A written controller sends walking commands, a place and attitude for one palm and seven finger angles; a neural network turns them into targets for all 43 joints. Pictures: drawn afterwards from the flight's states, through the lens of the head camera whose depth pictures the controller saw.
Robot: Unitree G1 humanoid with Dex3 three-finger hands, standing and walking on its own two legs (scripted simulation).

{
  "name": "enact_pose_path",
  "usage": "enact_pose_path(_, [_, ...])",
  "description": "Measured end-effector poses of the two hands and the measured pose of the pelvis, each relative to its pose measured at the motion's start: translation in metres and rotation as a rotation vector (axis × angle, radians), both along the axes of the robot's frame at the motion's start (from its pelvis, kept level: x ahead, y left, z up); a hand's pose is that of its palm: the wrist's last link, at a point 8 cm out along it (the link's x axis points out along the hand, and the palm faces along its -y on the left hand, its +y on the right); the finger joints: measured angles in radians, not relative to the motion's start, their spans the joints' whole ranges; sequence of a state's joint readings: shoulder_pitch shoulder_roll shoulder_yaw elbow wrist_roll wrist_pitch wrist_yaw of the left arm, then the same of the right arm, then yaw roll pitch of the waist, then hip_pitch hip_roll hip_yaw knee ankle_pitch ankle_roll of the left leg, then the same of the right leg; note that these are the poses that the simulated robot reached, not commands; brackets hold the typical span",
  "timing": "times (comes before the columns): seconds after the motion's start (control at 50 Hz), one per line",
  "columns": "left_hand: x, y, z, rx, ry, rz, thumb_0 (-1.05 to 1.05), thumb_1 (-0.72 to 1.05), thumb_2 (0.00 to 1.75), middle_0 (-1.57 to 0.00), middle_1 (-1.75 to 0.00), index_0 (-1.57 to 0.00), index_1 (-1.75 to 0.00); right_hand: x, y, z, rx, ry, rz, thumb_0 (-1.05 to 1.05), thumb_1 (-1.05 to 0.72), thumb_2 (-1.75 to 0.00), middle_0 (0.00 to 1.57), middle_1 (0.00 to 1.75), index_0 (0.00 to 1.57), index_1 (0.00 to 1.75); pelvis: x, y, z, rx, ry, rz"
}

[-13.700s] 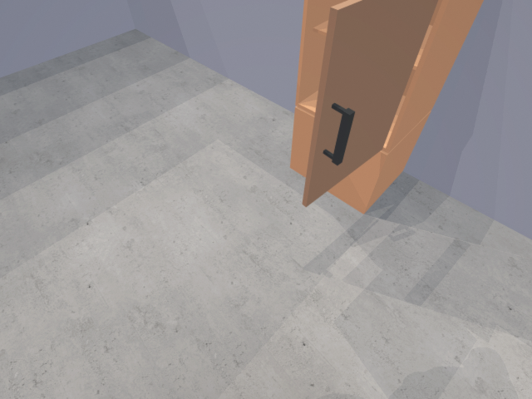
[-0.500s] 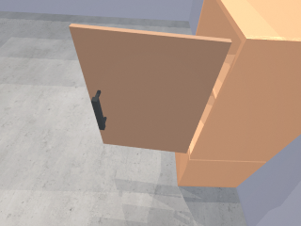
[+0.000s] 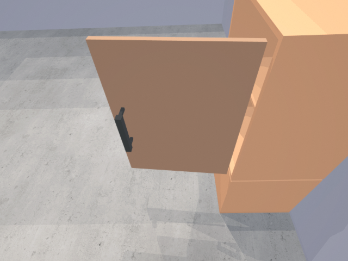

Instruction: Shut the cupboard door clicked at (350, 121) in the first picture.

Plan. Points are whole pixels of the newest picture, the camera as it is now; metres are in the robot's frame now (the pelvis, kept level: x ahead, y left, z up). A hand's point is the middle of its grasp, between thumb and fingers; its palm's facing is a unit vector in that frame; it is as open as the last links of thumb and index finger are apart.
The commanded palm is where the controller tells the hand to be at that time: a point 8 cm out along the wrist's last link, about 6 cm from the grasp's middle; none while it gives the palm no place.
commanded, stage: look again from close up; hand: left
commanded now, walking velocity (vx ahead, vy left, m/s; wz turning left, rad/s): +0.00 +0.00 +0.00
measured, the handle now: (125, 130) +0.52 +0.20 -0.06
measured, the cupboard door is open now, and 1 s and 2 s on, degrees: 84 84 84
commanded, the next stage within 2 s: raise the hand and make a fist in 0.64 s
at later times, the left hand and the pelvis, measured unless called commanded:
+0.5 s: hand out of the picture +0.03 +0.16 -0.17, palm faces +0.02 -0.98 -0.20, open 7.3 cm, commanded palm none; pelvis +0.03 -0.01 +0.00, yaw +0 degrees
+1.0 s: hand (116, 209) +0.23 +0.15 +0.00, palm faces +0.11 -0.99 -0.01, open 6.9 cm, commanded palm +0.13 +0.21 -0.07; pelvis -0.01 -0.02 -0.03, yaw +1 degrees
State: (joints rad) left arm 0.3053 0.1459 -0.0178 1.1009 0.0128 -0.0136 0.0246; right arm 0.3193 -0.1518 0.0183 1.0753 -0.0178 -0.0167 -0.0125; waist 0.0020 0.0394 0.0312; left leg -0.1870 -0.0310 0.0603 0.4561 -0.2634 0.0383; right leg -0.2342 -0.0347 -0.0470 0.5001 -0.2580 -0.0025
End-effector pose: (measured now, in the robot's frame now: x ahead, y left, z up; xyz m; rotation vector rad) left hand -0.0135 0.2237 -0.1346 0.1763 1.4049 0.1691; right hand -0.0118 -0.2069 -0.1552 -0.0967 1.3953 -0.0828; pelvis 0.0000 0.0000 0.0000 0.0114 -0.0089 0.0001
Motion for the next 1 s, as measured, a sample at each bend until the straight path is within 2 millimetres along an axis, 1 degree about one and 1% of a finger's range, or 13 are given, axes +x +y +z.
enact_pose_path(0.12, [0.014, -0.003, -0.001, -0.010, -0.016, -0.006, 0.01, 0.91, 0.90, -0.20, -0.30, -0.20, -0.30, 0.003, 0.001, 0.002, -0.002, 0.012, -0.001, 0.01, -0.91, -0.90, 0.20, 0.29, 0.20, 0.30, 0.006, 0.000, 0.001, 0.003, 0.003, -0.002])
enact_pose_path(0.3, [0.029, -0.007, -0.004, -0.018, -0.019, -0.006, 0.01, 0.93, 0.90, -0.20, -0.30, -0.20, -0.30, 0.021, -0.011, 0.005, -0.036, 0.000, 0.004, 0.01, -0.91, -0.90, 0.20, 0.29, 0.20, 0.30, 0.016, -0.005, 0.001, 0.002, 0.001, -0.002])
enact_pose_path(0.56, [0.038, -0.014, -0.006, -0.025, -0.014, 0.004, 0.01, 0.92, 0.90, -0.20, -0.30, -0.20, -0.30, 0.050, -0.027, 0.009, -0.067, -0.020, 0.023, 0.01, -0.91, -0.90, 0.20, 0.29, 0.20, 0.30, 0.028, -0.012, 0.002, 0.000, 0.002, 0.006])
enact_pose_path(0.76, [0.043, -0.017, -0.006, -0.017, -0.027, 0.002, 0.01, 0.91, 0.90, -0.20, -0.30, -0.20, -0.30, 0.061, -0.034, 0.010, -0.075, -0.035, 0.022, 0.01, -0.92, -0.90, 0.20, 0.29, 0.20, 0.30, 0.031, -0.015, 0.002, -0.006, 0.002, 0.006])
enact_pose_path(0.78, [0.052, -0.013, -0.001, -0.017, -0.091, 0.064, 0.01, 0.91, 0.90, -0.21, -0.30, -0.20, -0.30, 0.064, -0.036, 0.012, -0.094, -0.073, 0.022, 0.01, -0.92, -0.90, 0.20, 0.29, 0.20, 0.30, 0.028, -0.016, 0.001, -0.008, -0.002, 0.000])
enact_pose_path(0.8, [0.071, -0.007, 0.010, 0.000, -0.223, 0.078, 0.02, 0.92, 0.90, -0.21, -0.30, -0.20, -0.30, 0.069, -0.039, 0.014, -0.120, -0.146, 0.017, 0.01, -0.92, -0.90, 0.20, 0.29, 0.20, 0.30, 0.026, -0.016, -0.002, -0.008, -0.004, -0.005])
enact_pose_path(0.84, [0.114, 0.000, 0.044, 0.037, -0.517, 0.074, 0.02, 0.92, 0.90, -0.21, -0.30, -0.20, -0.31, 0.084, -0.045, 0.019, -0.143, -0.296, 0.014, 0.01, -0.92, -0.90, 0.20, 0.29, 0.20, 0.30, 0.024, -0.016, -0.006, 0.003, -0.001, 0.002])
enact_pose_path(0.88, [0.154, -0.001, 0.081, 0.045, -0.759, 0.062, 0.02, 0.92, 0.90, -0.22, -0.31, -0.21, -0.32, 0.101, -0.050, 0.023, -0.135, -0.426, 0.016, 0.01, -0.92, -0.90, 0.20, 0.29, 0.20, 0.30, 0.021, -0.015, -0.009, 0.002, 0.013, 0.022])
enact_pose_path(0.92, [0.190, -0.004, 0.113, 0.033, -0.988, 0.020, 0.02, 0.92, 0.90, -0.24, -0.33, -0.23, -0.34, 0.119, -0.055, 0.028, -0.133, -0.544, 0.028, 0.01, -0.91, -0.90, 0.20, 0.29, 0.20, 0.30, 0.013, -0.015, -0.015, 0.000, 0.045, 0.037])
enact_pose_path(0.94, [0.203, -0.007, 0.124, 0.016, -1.090, -0.003, 0.02, 0.92, 0.90, -0.25, -0.34, -0.24, -0.35, 0.128, -0.058, 0.030, -0.132, -0.597, 0.032, 0.01, -0.91, -0.90, 0.20, 0.29, 0.20, 0.30, 0.009, -0.016, -0.018, 0.002, 0.066, 0.037])
enact_pose_path(0.96, [0.212, -0.010, 0.132, -0.014, -1.182, -0.025, 0.02, 0.92, 0.90, -0.26, -0.36, -0.25, -0.36, 0.137, -0.060, 0.033, -0.134, -0.646, 0.038, 0.01, -0.91, -0.90, 0.20, 0.29, 0.20, 0.30, 0.004, -0.017, -0.023, 0.006, 0.090, 0.033])
enact_pose_path(0.98, [0.217, -0.015, 0.135, -0.053, -1.264, -0.049, 0.01, 0.92, 0.90, -0.27, -0.37, -0.26, -0.38, 0.145, -0.062, 0.037, -0.137, -0.690, 0.046, 0.01, -0.91, -0.90, 0.20, 0.29, 0.20, 0.30, -0.001, -0.019, -0.028, 0.011, 0.114, 0.026])
enact_pose_path(1.0, [0.218, -0.020, 0.134, -0.098, -1.332, -0.076, 0.01, 0.92, 0.90, -0.28, -0.39, -0.27, -0.39, 0.152, -0.065, 0.040, -0.141, -0.730, 0.058, 0.01, -0.91, -0.90, 0.20, 0.29, 0.20, 0.30, -0.006, -0.021, -0.034, 0.016, 0.137, 0.018])
